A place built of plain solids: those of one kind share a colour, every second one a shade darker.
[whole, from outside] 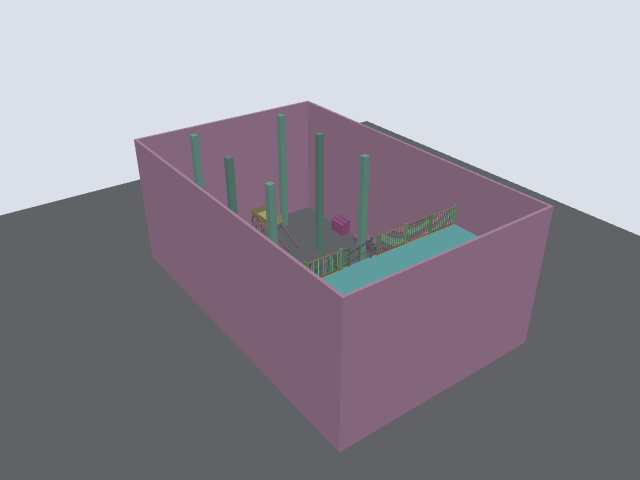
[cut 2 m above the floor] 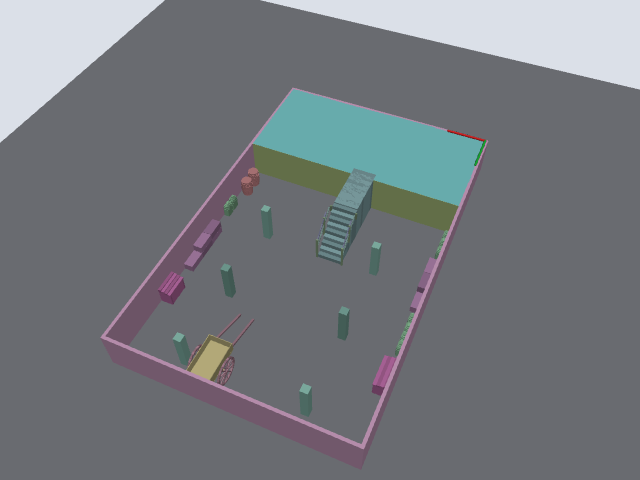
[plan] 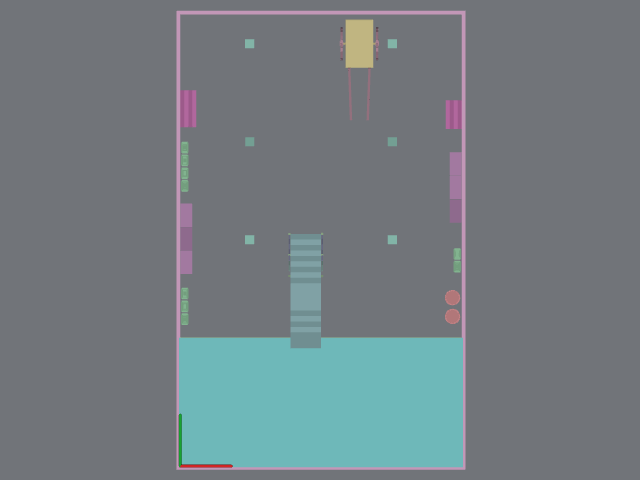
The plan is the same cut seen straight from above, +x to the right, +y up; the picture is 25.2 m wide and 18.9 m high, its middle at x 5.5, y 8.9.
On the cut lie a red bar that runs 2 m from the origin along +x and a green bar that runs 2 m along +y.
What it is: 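An aisled barn 11.1 x 17.8 m, 7.4 m high; a nave 5.6 m broad between two rows of posts 0.36 m square, 3.9 m apart, aisles 2.7 m broad; at the rear a loft 5.0 m deep at 4.30 m over closed bays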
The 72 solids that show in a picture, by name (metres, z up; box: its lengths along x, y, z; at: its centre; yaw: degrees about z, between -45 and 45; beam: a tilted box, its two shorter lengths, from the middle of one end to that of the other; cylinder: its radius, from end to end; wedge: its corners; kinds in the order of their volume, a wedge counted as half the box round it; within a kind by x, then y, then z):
{
 "loft_1": {"box": [11.18, 5.1, 4.35], "at": [5.54, 2.5, 2.12]},
 "wall_1": {"box": [0.15, 18.08, 7.41], "at": [-0.07, 8.89, 3.65]},
 "wall_2": {"box": [11.38, 0.15, 7.41], "at": [5.54, -0.07, 3.65]},
 "wall_3": {"box": [11.38, 0.15, 7.41], "at": [5.54, 17.86, 3.65]},
 "wall_4": {"box": [0.15, 18.08, 7.41], "at": [11.15, 8.89, 3.65]},
 "stair_1": {"box": [1.2, 0.62, 4.13], "at": [4.94, 4.95, 2.02]},
 "stair_2": {"box": [1.2, 0.62, 3.92], "at": [4.94, 5.17, 1.91]},
 "stair_3": {"box": [1.2, 0.62, 3.71], "at": [4.94, 5.38, 1.8]},
 "stair_4": {"box": [1.2, 0.62, 3.49], "at": [4.94, 5.6, 1.7]},
 "stair_5": {"box": [1.2, 0.62, 3.27], "at": [4.94, 5.81, 1.59]},
 "stair_6": {"box": [1.2, 0.62, 3.06], "at": [4.94, 6.03, 1.48]},
 "stair_7": {"box": [1.2, 0.62, 2.85], "at": [4.94, 6.24, 1.37]},
 "stair_8": {"box": [1.2, 0.62, 2.63], "at": [4.94, 6.46, 1.26]},
 "stair_9": {"box": [1.2, 0.62, 2.2], "at": [4.94, 6.89, 1.05]},
 "stair_10": {"box": [1.2, 0.62, 1.99], "at": [4.94, 7.1, 0.94]},
 "stair_11": {"box": [1.2, 0.62, 1.77], "at": [4.94, 7.32, 0.83]},
 "stair_12": {"box": [1.2, 0.62, 1.55], "at": [4.94, 7.53, 0.73]},
 "stair_13": {"box": [1.2, 0.62, 1.34], "at": [4.94, 7.75, 0.62]},
 "stair_14": {"box": [1.2, 0.62, 1.12], "at": [4.94, 7.96, 0.51]},
 "stair_15": {"box": [1.2, 0.62, 0.91], "at": [4.94, 8.18, 0.41]},
 "stair_16": {"box": [1.2, 0.62, 0.69], "at": [4.94, 8.39, 0.3]},
 "stair_17": {"box": [1.2, 0.62, 0.48], "at": [4.94, 8.61, 0.19]},
 "stair_18": {"box": [1.2, 0.62, 0.27], "at": [4.94, 8.82, 0.08]},
 "post_1": {"box": [0.36, 0.36, 7.41], "at": [2.73, 8.91, 3.65]},
 "post_2": {"box": [0.36, 0.36, 7.41], "at": [2.73, 12.77, 3.65]},
 "post_3": {"box": [0.36, 0.36, 7.41], "at": [2.73, 16.63, 3.65]},
 "post_4": {"box": [0.36, 0.36, 7.41], "at": [8.35, 8.91, 3.65]},
 "post_5": {"box": [0.36, 0.36, 7.41], "at": [8.35, 12.77, 3.65]},
 "post_6": {"box": [0.36, 0.36, 7.41], "at": [8.35, 16.63, 3.65]},
 "bin_1": {"box": [0.16, 1.46, 0.18], "at": [0.08, 14.07, 0.78]},
 "bin_2": {"box": [0.16, 1.46, 0.15], "at": [0.24, 14.07, 0.76]},
 "bin_3": {"box": [0.6, 1.42, 0.74], "at": [0.3, 14.07, 0.32]},
 "bin_4": {"box": [0.16, 1.46, 0.11], "at": [0.39, 14.07, 0.74]},
 "bin_5": {"box": [0.16, 1.46, 0.07], "at": [0.55, 14.07, 0.72]},
 "bin_6": {"box": [0.16, 1.13, 0.07], "at": [10.53, 13.84, 0.72]},
 "bin_7": {"box": [0.16, 1.13, 0.11], "at": [10.69, 13.84, 0.74]},
 "bin_8": {"box": [0.6, 1.09, 0.74], "at": [10.78, 13.84, 0.32]},
 "bin_9": {"box": [0.16, 1.13, 0.15], "at": [10.84, 13.84, 0.76]},
 "bin_10": {"box": [0.16, 1.13, 0.18], "at": [11.0, 13.84, 0.78]},
 "bales_1": {"box": [0.46, 0.92, 0.36], "at": [0.24, 8.02, 0.54]},
 "bales_2": {"box": [0.46, 0.92, 0.36], "at": [0.24, 8.95, 0.54]},
 "bales_3": {"box": [0.46, 0.92, 0.41], "at": [0.24, 9.88, 0.15]},
 "bales_4": {"box": [0.46, 0.92, 0.41], "at": [10.84, 10.04, 0.15]},
 "bales_5": {"box": [0.46, 0.92, 0.36], "at": [10.84, 10.04, 0.54]},
 "bales_6": {"box": [0.46, 0.92, 0.41], "at": [10.84, 10.97, 0.15]},
 "bales_7": {"box": [0.46, 0.92, 0.36], "at": [10.84, 10.97, 0.54]},
 "bales_8": {"box": [0.46, 0.92, 0.41], "at": [10.84, 11.9, 0.15]},
 "face_1": {"box": [4.34, 0.012, 4.32], "at": [2.17, 5.06, 2.11]},
 "face_2": {"box": [5.54, 0.012, 4.32], "at": [8.31, 5.06, 2.11]},
 "cart_rod_1": {"wedge": [[6.6, 15.66, 0.87], [6.6, 15.69, 0.79], [6.67, 13.61, 0.09], [6.67, 13.64, 0.0], [6.7, 15.67, 0.87], [6.7, 15.7, 0.79], [6.77, 13.62, 0.09], [6.77, 13.65, 0.0]]},
 "cart_rod_2": {"wedge": [[7.33, 13.62, 0.09], [7.33, 13.65, 0.0], [7.4, 15.67, 0.87], [7.4, 15.7, 0.79], [7.43, 13.61, 0.09], [7.43, 13.64, 0.0], [7.5, 15.66, 0.87], [7.5, 15.69, 0.79]]},
 "cart_1": {"box": [0.029, 1.9, 0.42], "at": [6.51, 16.63, 1.1]},
 "cart_2": {"box": [1.04, 0.028, 0.42], "at": [7.05, 15.69, 1.1]},
 "cart_3": {"box": [1.1, 1.9, 0.08], "at": [7.05, 16.63, 0.85]},
 "cart_4": {"box": [1.04, 0.028, 0.42], "at": [7.05, 17.57, 1.1]},
 "cart_5": {"box": [0.029, 1.9, 0.42], "at": [7.58, 16.63, 1.1]},
 "guard_board_1": {"box": [1.88, 0.04, 0.15], "at": [2.87, 5.0, 4.33]},
 "guard_board_2": {"box": [1.66, 0.04, 0.15], "at": [6.9, 5.0, 4.33]},
 "guard_board_3": {"box": [1.66, 0.04, 0.15], "at": [8.55, 5.0, 4.33]},
 "guard_board_4": {"box": [1.66, 0.04, 0.15], "at": [10.21, 5.0, 4.33]},
 "stair_guard_post_1": {"box": [0.09, 0.09, 1.15], "at": [4.29, 5.0, 4.82]},
 "stair_guard_post_2": {"box": [0.09, 0.09, 1.15], "at": [5.59, 5.0, 4.82]},
 "stair_guard_post_3": {"box": [0.09, 0.09, 1.28], "at": [5.59, 5.83, 3.93]},
 "stair_guard_post_4": {"box": [0.09, 0.09, 1.1], "at": [5.98, 5.0, 4.8]},
 "guard_newel_1": {"box": [0.09, 0.09, 1.15], "at": [3.81, 5.0, 4.83]},
 "guard_newel_2": {"box": [0.09, 0.09, 1.15], "at": [7.72, 5.0, 4.83]},
 "guard_newel_3": {"box": [0.09, 0.09, 1.15], "at": [9.38, 5.0, 4.83]},
 "guard_newel_4": {"box": [0.09, 0.09, 1.15], "at": [11.04, 5.0, 4.83]},
 "cask_1": {"cylinder": 0.26, "from": [10.72, 5.89, 0.85], "to": [10.72, 5.89, 0.9]},
 "cask_2": {"cylinder": 0.26, "from": [10.72, 6.63, 0.85], "to": [10.72, 6.63, 0.9]},
 "guard_rail_1": {"box": [1.88, 0.06, 0.044], "at": [2.87, 5.0, 5.28]},
 "guard_rail_2": {"box": [1.66, 0.06, 0.044], "at": [6.9, 5.0, 5.28]}
}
